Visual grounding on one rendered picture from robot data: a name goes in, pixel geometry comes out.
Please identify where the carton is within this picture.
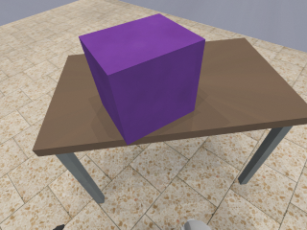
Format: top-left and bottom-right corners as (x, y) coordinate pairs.
(79, 13), (205, 145)

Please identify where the robot right thigh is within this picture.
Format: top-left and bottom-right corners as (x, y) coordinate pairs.
(180, 219), (211, 230)

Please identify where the table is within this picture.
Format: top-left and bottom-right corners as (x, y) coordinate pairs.
(32, 37), (307, 204)

